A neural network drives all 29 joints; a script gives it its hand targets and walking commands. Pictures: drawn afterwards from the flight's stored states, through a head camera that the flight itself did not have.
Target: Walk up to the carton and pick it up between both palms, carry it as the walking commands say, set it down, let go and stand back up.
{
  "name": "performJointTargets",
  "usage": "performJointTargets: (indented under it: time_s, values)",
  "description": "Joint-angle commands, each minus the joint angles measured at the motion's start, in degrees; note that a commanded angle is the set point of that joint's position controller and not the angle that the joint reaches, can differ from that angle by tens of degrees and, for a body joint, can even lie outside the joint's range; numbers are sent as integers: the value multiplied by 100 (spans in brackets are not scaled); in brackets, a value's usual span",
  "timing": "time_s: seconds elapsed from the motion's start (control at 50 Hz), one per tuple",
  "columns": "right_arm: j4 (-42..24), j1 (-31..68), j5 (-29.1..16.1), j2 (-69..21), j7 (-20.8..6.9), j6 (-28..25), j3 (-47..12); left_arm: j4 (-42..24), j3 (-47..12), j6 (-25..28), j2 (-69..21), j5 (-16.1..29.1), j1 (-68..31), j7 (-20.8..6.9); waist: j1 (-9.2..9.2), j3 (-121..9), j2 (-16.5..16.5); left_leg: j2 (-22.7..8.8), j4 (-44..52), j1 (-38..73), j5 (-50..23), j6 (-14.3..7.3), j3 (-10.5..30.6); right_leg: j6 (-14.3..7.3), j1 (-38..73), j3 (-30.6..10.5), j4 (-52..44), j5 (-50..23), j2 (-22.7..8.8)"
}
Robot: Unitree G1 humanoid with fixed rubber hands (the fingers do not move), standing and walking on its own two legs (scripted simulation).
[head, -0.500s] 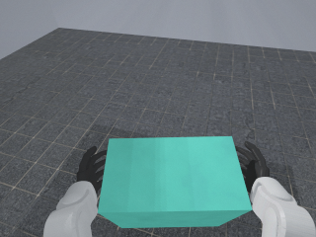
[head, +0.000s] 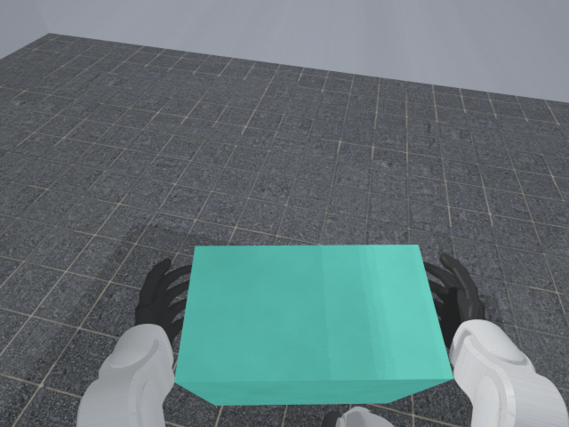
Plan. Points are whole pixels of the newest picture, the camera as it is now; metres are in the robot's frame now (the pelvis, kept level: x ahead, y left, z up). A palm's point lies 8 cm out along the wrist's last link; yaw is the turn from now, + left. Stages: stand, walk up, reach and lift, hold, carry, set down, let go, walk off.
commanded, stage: carry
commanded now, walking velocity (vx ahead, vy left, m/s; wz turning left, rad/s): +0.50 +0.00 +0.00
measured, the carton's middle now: (304, 335) +0.24 +0.00 +0.02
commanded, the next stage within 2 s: none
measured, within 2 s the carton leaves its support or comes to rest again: neither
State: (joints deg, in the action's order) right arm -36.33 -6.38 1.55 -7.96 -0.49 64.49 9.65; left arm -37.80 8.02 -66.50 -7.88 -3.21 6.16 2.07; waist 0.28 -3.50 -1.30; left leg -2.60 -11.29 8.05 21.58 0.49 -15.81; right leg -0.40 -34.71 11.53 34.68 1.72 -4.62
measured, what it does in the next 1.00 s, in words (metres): walks ahead: right foot, then left foot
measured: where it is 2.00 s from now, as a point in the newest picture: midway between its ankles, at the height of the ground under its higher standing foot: (271, 280)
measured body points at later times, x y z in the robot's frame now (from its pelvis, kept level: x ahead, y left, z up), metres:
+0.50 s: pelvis +0.33 +0.01 +0.01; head +0.32 +0.00 +0.46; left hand +0.54 +0.20 +0.10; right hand +0.57 -0.15 +0.10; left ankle +0.48 +0.14 -0.70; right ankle +0.19 -0.09 -0.73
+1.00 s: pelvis +0.63 +0.05 +0.01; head +0.64 +0.07 +0.46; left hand +0.86 +0.23 +0.09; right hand +0.86 -0.13 +0.11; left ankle +0.52 +0.12 -0.73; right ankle +0.77 -0.08 -0.69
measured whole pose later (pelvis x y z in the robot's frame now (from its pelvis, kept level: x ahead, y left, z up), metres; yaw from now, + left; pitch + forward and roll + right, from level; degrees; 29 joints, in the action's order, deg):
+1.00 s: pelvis +0.63 +0.05 +0.01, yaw +0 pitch +2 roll -1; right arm -36.3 -5.7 1.8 -7.9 -0.6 64.0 9.6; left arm -37.6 8.1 -65.6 -7.9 -3.3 5.7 1.9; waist -0.1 -1.3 -2.8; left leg -2.7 -13.4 1.7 16.8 -0.5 -15.8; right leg 0.6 -32.5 10.3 35.8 3.6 -4.5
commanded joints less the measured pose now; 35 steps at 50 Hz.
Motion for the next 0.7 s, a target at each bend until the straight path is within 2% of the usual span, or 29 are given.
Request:
performJointTargets:
  time_s: [0.0, 0.02, 0.04, 0.06, 0.08, 0.1, 0.12, 0.14, 0.16, 0.18, 0.2, 0.26, 0.3, 0.38, 0.46, 0.5, 0.52, 0.54, 0.56, 0.58, 0.6, 0.62, 0.64, 0.66, 0.68]
  values:
    - [-696, 2094, -1507, -3329, -256, 180, -4371, -531, -4567, -5, -3628, 1578, -2250, -316, 73, -602, 1113, -1114, -990, 55, -5908, -332, -58, -139, 989, 475, -501, 41, 601]
    - [-760, 2166, -1503, -3302, -236, 201, -4396, -529, -4492, -20, -3570, 1556, -2178, -312, -26, -958, 1011, -1046, -1861, -181, -5855, -287, -223, -220, 1891, 576, -817, -103, 672]
    - [-799, 2274, -1508, -3238, -221, 233, -4387, -548, -4427, -40, -3507, 1548, -2066, -303, -209, -1454, 766, -824, -3025, -976, -5206, -237, -266, -337, 3281, 424, -1137, -129, 538]
    - [-783, 2340, -1504, -3175, -215, 289, -4331, -602, -4362, -60, -3394, 1522, -1988, -289, -363, -2233, -125, -592, -4655, -2518, -3307, -115, -32, -682, 5050, -1176, -907, -133, -797]
    - [-763, 2217, -1468, -3096, -200, 306, -4486, -274, -4267, -63, -3373, 1515, -1854, -285, -242, -2395, -1761, 202, -6275, -4231, 159, -39, 519, -1425, 5813, -3688, -1645, -190, -2096]
    - [-641, 2180, -1514, -3380, -234, 294, -4488, -354, -4380, -40, -3642, 1653, -1956, -304, -201, -2272, -1071, -89, -6898, -4570, 252, -150, 1330, -1455, 5471, -3344, -1729, -954, -2036]
    - [-616, 2253, -1621, -3716, -282, 277, -4560, -434, -4368, -9, -3867, 1656, -2075, -342, -222, -2148, -607, -323, -7048, -4480, 39, -143, 1551, -1351, 4936, -2810, -1711, -1534, -1935]
    - [-499, 2266, -1658, -3919, -328, 243, -4569, -469, -4397, 32, -4075, 1679, -2137, -384, -238, -1862, -187, -440, -6846, -4368, -135, -89, 1526, -1207, 4422, -2231, -1751, -1809, -1812]
    - [-402, 2252, -1672, -4127, -368, 187, -4567, -474, -4447, 71, -4271, 1732, -2259, -442, -230, -1717, 25, -571, -6414, -4300, -335, -23, 1591, -1011, 4074, -1826, -1881, -1216, -1614]
    - [-301, 2204, -1617, -4207, -385, 137, -4562, -354, -4452, 104, -4385, 1742, -2293, -502, -191, -1611, -17, -600, -6051, -4255, -568, 23, 1552, -842, 3905, -1568, -2055, -680, -1436]
    - [-224, 2155, -1511, -4202, -371, 82, -4539, -225, -4469, 145, -4422, 1763, -2293, -558, -168, -1449, -125, -571, -5704, -4327, -748, 42, 1467, -766, 3808, -1444, -2247, -355, -1379]
    - [-306, 2172, -1351, -4135, -302, -56, -4561, -244, -4551, 255, -4338, 1882, -2348, -657, -147, -1013, -355, -579, -4677, -4562, -1048, 96, 1220, -727, 3654, -1113, -2746, 325, -1350]
    - [-380, 2140, -1293, -4026, -254, -71, -4560, -312, -4564, 269, -4162, 1918, -2326, -669, -142, -796, -443, -545, -4012, -4588, -1382, 109, 1043, -690, 3659, -789, -2866, 371, -1221]
    - [-431, 2048, -1223, -3740, -165, 41, -4457, -329, -4472, 189, -3777, 1913, -2159, -631, -151, -386, -653, -392, -2990, -4292, -1873, 28, 630, -607, 3590, -242, -2808, -67, -981]
    - [-461, 2070, -1285, -3562, -126, 207, -4407, -393, -4378, 47, -3535, 1857, -2151, -546, -186, -67, -720, -230, -2139, -3927, -2074, -131, 304, -524, 3792, -81, -2644, -768, -1021]
    - [-440, 2098, -1327, -3497, -113, 279, -4356, -425, -4328, -19, -3419, 1812, -2153, -498, -200, -157, -733, -42, -1755, -3387, -2051, -178, 71, -409, 4007, 29, -2154, -1970, -1006]
    - [-377, 2039, -1337, -3467, -105, 309, -4318, -448, -4301, -53, -3365, 1775, -2152, -477, -160, -380, -660, 113, -1599, -2773, -1939, -207, -97, -321, 3996, 122, -1549, -2416, -941]
    - [-288, 1955, -1334, -3447, -92, 339, -4284, -458, -4271, -91, -3290, 1732, -2145, -461, -41, -773, -472, 282, -1354, -1734, -1792, -254, -317, -180, 3740, 343, -599, -2449, -771]
    - [-267, 1979, -1347, -3438, -97, 360, -4279, -473, -4278, -127, -3188, 1677, -2181, -446, 118, -1140, -445, -104, -1503, -382, -1553, -420, 242, 21, 2700, 265, 393, -1910, -625]
    - [-76, 2075, -1364, -3411, -105, 354, -4202, -492, -4271, -163, -3223, 1645, -2242, -445, 214, -1591, 989, -1521, -942, 905, -1274, -1049, 2664, 307, 877, 333, 2318, 29, 59]
    - [-296, 2172, -1470, -3506, -87, 311, -4322, -544, -4402, -154, -3440, 1682, -2268, -464, 121, -1816, 1526, -2208, -101, 1021, -1657, -1475, 4104, 242, -51, -260, 3752, 2664, 518]
    - [-381, 2148, -1543, -3719, -102, 278, -4282, -490, -4489, -133, -3685, 1780, -2320, -473, 81, -1948, 1074, -2295, -198, 739, -2477, -1468, 3662, 124, -189, -872, 4395, 2651, 148]
    - [-381, 2198, -1561, -3928, -156, 235, -4299, -334, -4533, -88, -3977, 1828, -2281, -515, 63, -1907, 683, -2136, -436, 361, -2698, -1385, 3132, 89, -183, -1110, 4606, 2290, -66]
    - [-413, 2430, -1641, -4094, -222, 177, -4384, -261, -4542, -33, -4168, 1817, -2287, -552, 38, -1704, 342, -1929, -378, -185, -2497, -1132, 2511, 109, -65, -1203, 4351, 1866, -272]
    - [-233, 2420, -1673, -4242, -281, 128, -4410, -202, -4517, 17, -4249, 1763, -2339, -566, 27, -1579, 338, -1759, -182, -541, -1999, -924, 2118, 133, 89, -1180, 4037, 1567, -383]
